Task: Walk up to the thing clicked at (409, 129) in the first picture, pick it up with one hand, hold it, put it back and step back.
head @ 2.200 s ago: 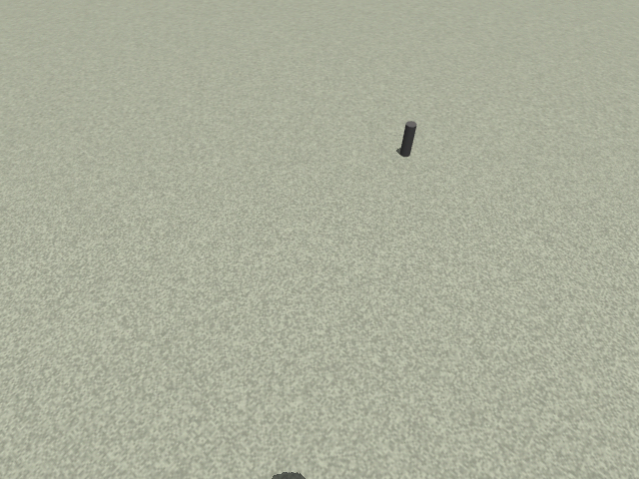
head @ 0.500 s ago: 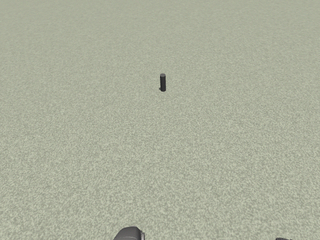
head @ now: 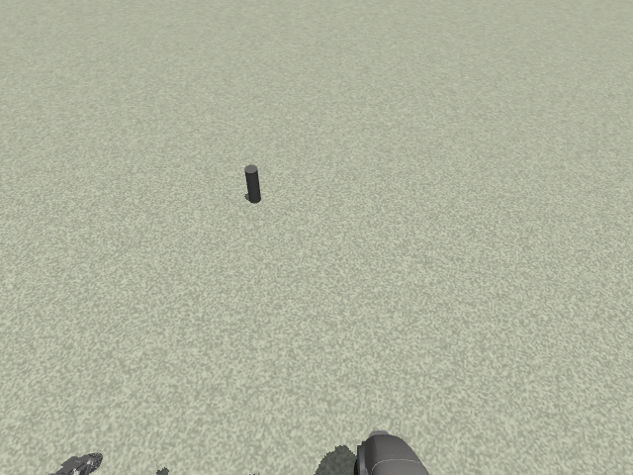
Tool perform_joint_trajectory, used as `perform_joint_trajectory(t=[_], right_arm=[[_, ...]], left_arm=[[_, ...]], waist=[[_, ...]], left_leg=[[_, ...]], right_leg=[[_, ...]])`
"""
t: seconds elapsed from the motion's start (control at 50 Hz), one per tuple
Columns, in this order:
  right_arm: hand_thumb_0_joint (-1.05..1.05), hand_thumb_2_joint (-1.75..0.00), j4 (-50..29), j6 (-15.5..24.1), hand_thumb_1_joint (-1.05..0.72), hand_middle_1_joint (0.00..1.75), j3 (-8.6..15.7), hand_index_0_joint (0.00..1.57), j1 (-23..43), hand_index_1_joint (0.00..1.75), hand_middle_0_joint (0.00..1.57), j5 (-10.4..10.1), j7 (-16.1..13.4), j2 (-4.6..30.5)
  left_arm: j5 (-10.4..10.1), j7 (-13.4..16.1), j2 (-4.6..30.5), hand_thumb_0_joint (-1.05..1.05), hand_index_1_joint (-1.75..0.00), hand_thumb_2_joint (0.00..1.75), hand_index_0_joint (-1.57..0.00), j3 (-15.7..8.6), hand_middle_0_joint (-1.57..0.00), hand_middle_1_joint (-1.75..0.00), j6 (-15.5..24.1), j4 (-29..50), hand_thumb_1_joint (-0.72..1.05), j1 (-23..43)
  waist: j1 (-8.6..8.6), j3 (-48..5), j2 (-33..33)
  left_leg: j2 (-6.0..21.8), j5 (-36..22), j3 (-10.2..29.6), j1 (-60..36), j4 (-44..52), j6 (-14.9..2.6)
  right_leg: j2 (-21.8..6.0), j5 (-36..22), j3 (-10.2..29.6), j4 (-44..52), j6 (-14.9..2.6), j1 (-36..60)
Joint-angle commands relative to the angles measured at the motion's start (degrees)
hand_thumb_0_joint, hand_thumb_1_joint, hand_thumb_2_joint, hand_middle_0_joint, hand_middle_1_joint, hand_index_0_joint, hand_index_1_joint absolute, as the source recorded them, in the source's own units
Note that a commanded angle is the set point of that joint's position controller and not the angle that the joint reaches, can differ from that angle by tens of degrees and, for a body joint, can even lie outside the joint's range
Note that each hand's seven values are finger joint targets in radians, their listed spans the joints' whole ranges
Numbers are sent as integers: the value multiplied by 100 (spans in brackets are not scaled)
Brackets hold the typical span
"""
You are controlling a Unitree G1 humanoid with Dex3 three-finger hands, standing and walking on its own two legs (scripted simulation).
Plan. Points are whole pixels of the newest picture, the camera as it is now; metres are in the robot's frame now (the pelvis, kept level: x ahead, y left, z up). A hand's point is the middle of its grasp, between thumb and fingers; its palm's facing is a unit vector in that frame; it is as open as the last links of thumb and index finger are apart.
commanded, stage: walk up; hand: left
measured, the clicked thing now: (253, 184) +1.28 +0.21 -0.68
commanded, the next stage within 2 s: none
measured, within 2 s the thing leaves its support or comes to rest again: neither
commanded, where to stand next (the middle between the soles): +0.92 +0.01 m, yaw +0 degrees
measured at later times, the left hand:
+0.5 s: hand (138, 381) +0.27 +0.27 -0.14, palm faces -0.02 -0.93 -0.38, open 7.4 cm
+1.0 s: hand (177, 229) +0.58 +0.26 -0.14, palm faces -0.09 -0.91 -0.40, open 7.4 cm
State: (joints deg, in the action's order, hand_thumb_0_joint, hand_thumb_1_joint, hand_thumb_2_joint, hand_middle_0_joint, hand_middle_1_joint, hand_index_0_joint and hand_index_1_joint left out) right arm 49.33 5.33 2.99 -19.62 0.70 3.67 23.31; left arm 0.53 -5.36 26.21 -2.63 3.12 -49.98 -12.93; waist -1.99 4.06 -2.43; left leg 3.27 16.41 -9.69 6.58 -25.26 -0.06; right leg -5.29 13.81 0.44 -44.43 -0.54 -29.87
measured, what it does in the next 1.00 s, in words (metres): walks ahead: right foot, then left foot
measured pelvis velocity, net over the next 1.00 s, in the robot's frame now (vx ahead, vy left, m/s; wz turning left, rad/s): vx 0.47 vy -0.01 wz -0.03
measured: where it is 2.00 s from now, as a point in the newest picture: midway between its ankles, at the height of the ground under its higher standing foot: (302, 280)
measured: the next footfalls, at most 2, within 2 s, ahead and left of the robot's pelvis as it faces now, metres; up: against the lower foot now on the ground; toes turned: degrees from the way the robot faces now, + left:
right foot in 0.12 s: +0.23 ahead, -0.15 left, +0.00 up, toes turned -5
left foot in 0.54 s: +0.43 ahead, +0.13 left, +0.00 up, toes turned +5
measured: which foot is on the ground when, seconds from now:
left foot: down 0.00-0.14, up 0.16-0.52, down 0.54-1.00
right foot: up 0.00-0.10, down 0.12-0.56, up 0.58-0.96, down 0.98-1.00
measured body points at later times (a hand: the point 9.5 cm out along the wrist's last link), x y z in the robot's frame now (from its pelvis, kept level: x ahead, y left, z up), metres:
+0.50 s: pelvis +0.25 -0.01 +0.00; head +0.26 -0.01 +0.44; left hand +0.28 +0.32 -0.11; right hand +0.33 -0.34 -0.11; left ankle +0.38 +0.13 -0.72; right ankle +0.19 -0.15 -0.74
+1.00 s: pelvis +0.47 -0.01 -0.02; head +0.48 -0.02 +0.43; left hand +0.58 +0.31 -0.11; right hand +0.48 -0.33 -0.14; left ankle +0.39 +0.12 -0.73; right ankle +0.56 -0.14 -0.74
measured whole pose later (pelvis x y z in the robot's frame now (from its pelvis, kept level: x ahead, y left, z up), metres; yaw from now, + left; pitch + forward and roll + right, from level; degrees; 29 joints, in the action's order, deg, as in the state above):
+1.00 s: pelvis +0.47 -0.01 -0.02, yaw -2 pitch -3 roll +0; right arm 49.6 3.0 2.9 -21.2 0.2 3.1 24.5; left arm 1.0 -4.1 24.0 -3.3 4.4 -51.0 -12.4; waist -1.7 4.1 1.7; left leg 4.4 26.7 -5.6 7.2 -38.2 -0.4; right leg -2.9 9.2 -3.4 -34.0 -1.1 -22.2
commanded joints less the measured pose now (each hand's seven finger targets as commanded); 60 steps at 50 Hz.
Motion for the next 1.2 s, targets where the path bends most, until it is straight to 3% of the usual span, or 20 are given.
perform_joint_trajectory(t=[0.0, 0.08, 0.1, 0.12, 0.14, 0.24, 0.44, 0.5, 0.52, 0.54, 0.56, 0.66, 0.78, 0.88, 0.94, 0.96, 0.98, 1.0, 1.1, 1.18], right_arm=[[0, -90, -499, 131, -90, 30, 497, 20, 224, 30, 20, -44, -98, 1665], [0, -90, -526, 29, -90, 30, 382, 20, 218, 30, 20, 2, -134, 1408], [0, -90, -546, 25, -90, 30, 252, 20, -88, 30, 20, -4, -126, 1057], [0, -90, -645, 15, -90, 30, 206, 20, -269, 30, 20, -87, -119, 951], [0, -90, -518, -58, -90, 30, 317, 20, 124, 30, 20, -37, -192, 1475], [0, -90, -75, -136, -90, 30, 342, 20, -196, 30, 20, -51, -65, 1301], [0, -90, -321, -36, -90, 30, 416, 20, 825, 30, 20, 49, 167, 1106], [0, -90, -70, 17, -90, 30, 525, 20, 15, 30, 20, 62, 87, 1287], [0, -90, 116, 60, -90, 30, 629, 20, -726, 30, 20, 90, 5, 1579], [0, -90, 12, 102, -90, 30, 733, 20, -1016, 30, 20, 164, -79, 2091], [0, -90, -146, 89, -90, 30, 774, 20, -784, 30, 20, -60, -96, 2324], [0, -90, -322, 107, -90, 30, 441, 20, 132, 30, 20, -111, -171, 1538], [0, -90, -463, 124, -90, 30, 475, 20, 31, 30, 20, -73, -149, 1640], [0, -90, -559, 50, -90, 30, 456, 20, 270, 30, 20, -81, -139, 1604], [0, -90, -603, -20, -90, 30, 331, 20, 192, 30, 20, -57, -154, 1306], [0, -90, -669, -5, -90, 30, 202, 20, -25, 30, 20, -67, -156, 966], [0, -90, -722, -21, -90, 30, 182, 20, -100, 30, 20, -97, -161, 974], [0, -90, -594, -80, -90, 30, 294, 20, 234, 30, 20, -38, -226, 1434], [0, -90, -140, -149, -90, 30, 309, 20, -238, 30, 20, -72, -77, 1221], [0, -90, -211, -178, -90, 30, 377, 20, 171, 30, 20, 25, 51, 1158]], left_arm=[[-15, -28, 783, 0, -30, 90, -20, -320, -20, -30, 132, 410, 90, 378], [-14, 87, 1087, 0, -30, 90, -20, -496, -20, -30, 212, 89, 90, -488], [15, 178, 1471, 0, -30, 90, -20, -658, -20, -30, 260, -54, 90, -1167], [-32, 243, 2080, 0, -30, 90, -20, -756, -20, -30, 282, 52, 90, -1396], [-120, 257, 2054, 0, -30, 90, -20, -706, -20, -30, 265, 127, 90, -1101], [-118, 338, 1289, 0, -30, 90, -20, -467, -20, -30, 305, 343, 90, -139], [-29, 299, 1434, 0, -30, 90, -20, -473, -20, -30, 367, 471, 90, -338], [-6, 311, 1277, 0, -30, 90, -20, -361, -20, -30, 318, 468, 90, -260], [2, 324, 975, 0, -30, 90, -20, -260, -20, -30, 306, 476, 90, -444], [-87, 325, 404, 0, -30, 90, -20, -101, -20, -30, 286, 558, 90, -732], [-85, 432, 1034, 0, -30, 90, -20, -240, -20, -30, 243, 451, 90, -651], [-126, 353, 1087, 0, -30, 90, -20, -254, -20, -30, 165, -22, 90, -928], [-6, 164, 842, 0, -30, 90, -20, -274, -20, -30, 107, 269, 90, -155], [-17, 122, 784, 0, -30, 90, -20, -364, -20, -30, 151, 247, 90, 24], [13, 233, 1000, 0, -30, 90, -20, -494, -20, -30, 241, -1, 90, -819], [59, 313, 1394, 0, -30, 90, -20, -632, -20, -30, 299, -49, 90, -1331], [4, 354, 1925, 0, -30, 90, -20, -710, -20, -30, 318, 44, 90, -1433], [-68, 369, 1857, 0, -30, 90, -20, -660, -20, -30, 291, 123, 90, -1165], [-46, 398, 1268, 0, -30, 90, -20, -452, -20, -30, 295, 383, 90, -234], [4, 348, 1364, 0, -30, 90, -20, -490, -20, -30, 306, 480, 90, -350]], waist=[[26, -174, 929], [634, -699, 35], [919, -1102, -1021], [886, -1280, -1800], [897, -900, -870], [247, -17, -578], [397, -95, -359], [-161, -430, 147], [-487, -844, 1089], [-440, -1036, 2438], [-407, -1014, 1515], [205, -163, 1146], [35, -31, 1092], [172, -123, 941], [637, -643, 99], [858, -905, -968], [838, -870, -1499], [807, -572, -721], [231, -74, -747], [373, 16, -825]], left_leg=[[1193, -570, 781, 334, 965, -993], [825, -1157, 343, 908, -1203, -691], [345, -594, 145, 1689, -2770, -517], [-369, 1199, 283, 2987, -4162, -201], [4, 1385, 956, 3163, -4539, -194], [383, 33, 1218, 2453, -3615, -168], [256, -745, 668, 1549, -1006, -35], [-97, -543, 435, -164, -685, -198], [175, 216, 993, -1064, -225, -451], [1739, 925, 3649, -1753, 523, -920], [2366, 1305, 4995, -1428, 1160, -1517], [1372, -1198, 1993, 181, 887, -1119], [1332, -992, 1565, 207, 1096, -1373], [1085, -722, 1207, 651, 605, -1048], [633, -1105, 768, 1090, -1259, -738], [157, -556, 398, 1949, -2870, -502], [-529, 1283, 486, 3246, -3922, -258], [-76, 1474, 1105, 3354, -4322, -232], [253, 440, 1099, 2343, -3049, -122], [234, 62, 794, 2095, -1941, 3]], right_leg=[[135, -935, -374, 965, -65, 736], [384, -401, -395, 1412, -289, 2783], [-89, 771, 465, 1828, -404, 3706], [-1768, 1383, 3627, 2893, -1122, 4296], [-1970, 1742, 4042, 3020, -1564, 3637], [-846, 870, 1286, 3161, -1104, 1730], [-875, 737, 484, 2889, -1109, 1501], [-620, -451, 88, 1482, -828, 852], [-170, -902, -328, -290, -615, 485], [590, 1328, -371, -2009, -204, -856], [658, 1714, 163, -2480, -281, -1159], [-78, 483, 331, -1730, -140, -256], [-184, -44, -154, -59, 6, -119], [131, -620, -385, 971, -92, 1096], [431, -264, -484, 1563, -245, 2792], [-429, 635, 812, 2099, -505, 3557], [-1922, 1244, 3557, 3021, -1270, 3947], [-2213, 1396, 3864, 3003, -1733, 3402], [-930, 223, 890, 2897, -1203, 1765], [-926, 1291, 667, 3110, -1252, 1391]])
